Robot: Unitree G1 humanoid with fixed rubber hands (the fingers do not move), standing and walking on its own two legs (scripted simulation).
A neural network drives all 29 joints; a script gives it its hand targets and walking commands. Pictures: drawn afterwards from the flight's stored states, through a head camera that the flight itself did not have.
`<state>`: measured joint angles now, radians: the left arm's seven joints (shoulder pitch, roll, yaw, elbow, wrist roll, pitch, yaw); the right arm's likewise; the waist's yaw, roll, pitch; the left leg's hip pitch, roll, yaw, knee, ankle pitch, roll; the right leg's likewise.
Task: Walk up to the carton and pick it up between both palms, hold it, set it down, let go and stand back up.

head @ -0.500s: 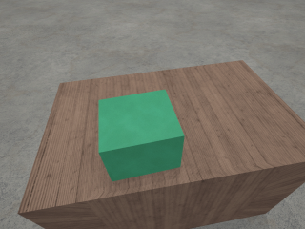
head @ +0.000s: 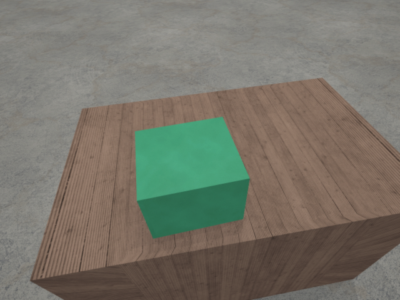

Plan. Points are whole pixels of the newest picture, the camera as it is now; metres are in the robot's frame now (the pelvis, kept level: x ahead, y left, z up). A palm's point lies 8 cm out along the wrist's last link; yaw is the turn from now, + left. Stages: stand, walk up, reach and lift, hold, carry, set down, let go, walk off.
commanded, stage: stand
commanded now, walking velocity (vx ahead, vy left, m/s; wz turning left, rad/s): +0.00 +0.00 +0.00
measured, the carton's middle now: (189, 175) +0.45 +0.05 -0.03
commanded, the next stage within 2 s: none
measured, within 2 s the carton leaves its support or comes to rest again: neither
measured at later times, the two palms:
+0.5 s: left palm out of the picture +0.00 +0.22 -0.15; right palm out of the picture -0.04 -0.20 -0.15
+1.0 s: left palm out of the picture +0.01 +0.21 -0.15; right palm out of the picture -0.04 -0.22 -0.15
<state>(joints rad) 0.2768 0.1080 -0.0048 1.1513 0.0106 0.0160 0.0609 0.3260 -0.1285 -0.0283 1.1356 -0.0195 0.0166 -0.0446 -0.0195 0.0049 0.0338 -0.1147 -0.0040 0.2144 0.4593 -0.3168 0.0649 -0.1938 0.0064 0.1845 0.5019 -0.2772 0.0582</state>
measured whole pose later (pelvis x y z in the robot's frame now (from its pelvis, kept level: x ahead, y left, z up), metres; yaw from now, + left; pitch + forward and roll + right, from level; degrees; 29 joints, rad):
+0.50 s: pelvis +0.00 +0.01 +0.00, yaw +0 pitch -1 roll +0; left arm 0.24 0.12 0.00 1.16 0.01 0.03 0.06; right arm 0.34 -0.13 -0.03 1.13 -0.01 0.01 -0.05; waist -0.03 0.00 0.06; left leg -0.13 -0.01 0.22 0.49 -0.34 0.08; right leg -0.22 -0.01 0.18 0.53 -0.30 0.07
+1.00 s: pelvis -0.01 +0.00 +0.00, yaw +0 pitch -2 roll +0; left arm 0.22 0.12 0.00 1.13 0.02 0.03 0.06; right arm 0.31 -0.14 -0.03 1.12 -0.01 0.02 -0.05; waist -0.03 0.01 0.05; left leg -0.15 0.01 0.22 0.50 -0.33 0.06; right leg -0.23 0.00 0.16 0.54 -0.28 0.05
